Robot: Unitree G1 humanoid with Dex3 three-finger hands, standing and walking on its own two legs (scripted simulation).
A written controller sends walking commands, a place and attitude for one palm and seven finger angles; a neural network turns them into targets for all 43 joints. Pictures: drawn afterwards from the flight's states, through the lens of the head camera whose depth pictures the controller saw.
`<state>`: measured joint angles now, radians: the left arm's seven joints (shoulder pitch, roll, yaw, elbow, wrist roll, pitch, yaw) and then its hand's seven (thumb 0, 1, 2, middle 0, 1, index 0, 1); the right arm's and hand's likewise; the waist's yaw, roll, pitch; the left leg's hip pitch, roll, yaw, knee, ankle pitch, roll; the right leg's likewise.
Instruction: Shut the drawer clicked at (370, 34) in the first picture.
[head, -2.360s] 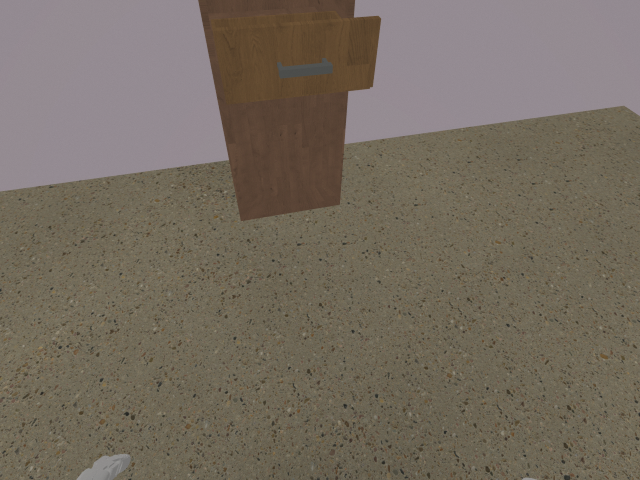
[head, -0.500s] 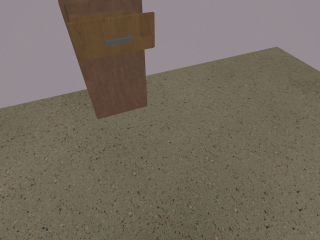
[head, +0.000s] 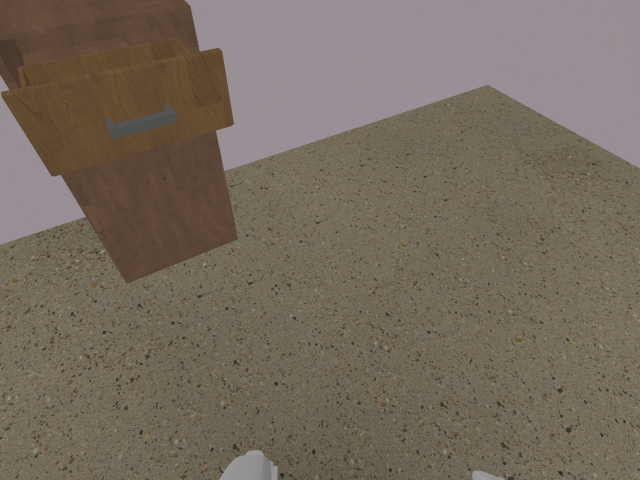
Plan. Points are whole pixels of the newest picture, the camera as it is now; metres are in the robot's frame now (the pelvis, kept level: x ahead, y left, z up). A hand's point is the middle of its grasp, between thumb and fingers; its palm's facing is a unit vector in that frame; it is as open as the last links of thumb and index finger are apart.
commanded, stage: walk to a spot facing it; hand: left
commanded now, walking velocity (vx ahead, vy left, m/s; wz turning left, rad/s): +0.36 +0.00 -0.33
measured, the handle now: (141, 119) +0.75 +0.46 +0.03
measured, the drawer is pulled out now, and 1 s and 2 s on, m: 0.28 0.28 0.28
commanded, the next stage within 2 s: turn to face it in 0.78 s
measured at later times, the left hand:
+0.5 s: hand (208, 360) +0.33 +0.23 -0.17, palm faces -0.22 -0.96 -0.15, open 7.4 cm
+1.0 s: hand (288, 274) +0.52 +0.12 -0.16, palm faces -0.43 -0.87 -0.25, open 7.4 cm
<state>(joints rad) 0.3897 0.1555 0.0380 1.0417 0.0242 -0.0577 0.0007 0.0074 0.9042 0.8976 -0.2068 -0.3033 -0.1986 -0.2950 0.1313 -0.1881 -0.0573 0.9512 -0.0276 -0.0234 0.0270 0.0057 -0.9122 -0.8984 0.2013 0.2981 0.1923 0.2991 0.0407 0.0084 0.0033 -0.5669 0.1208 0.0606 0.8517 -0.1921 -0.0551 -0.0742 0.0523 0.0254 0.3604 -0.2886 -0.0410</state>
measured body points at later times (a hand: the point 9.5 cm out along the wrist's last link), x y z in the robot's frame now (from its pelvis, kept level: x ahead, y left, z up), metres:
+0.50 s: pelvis +0.20 +0.06 +0.00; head +0.22 +0.08 +0.45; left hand +0.34 +0.28 -0.16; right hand +0.08 -0.15 -0.14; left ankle +0.14 +0.14 -0.74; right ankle +0.26 -0.10 -0.65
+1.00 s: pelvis +0.38 -0.03 +0.00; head +0.39 -0.06 +0.44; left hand +0.54 +0.16 -0.14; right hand +0.36 -0.29 -0.15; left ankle +0.51 +0.11 -0.66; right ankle +0.36 -0.08 -0.74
